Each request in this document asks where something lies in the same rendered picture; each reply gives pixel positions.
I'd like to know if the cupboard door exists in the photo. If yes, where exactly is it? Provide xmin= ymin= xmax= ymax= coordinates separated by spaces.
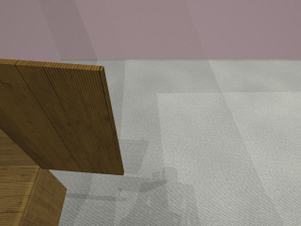
xmin=0 ymin=58 xmax=124 ymax=176

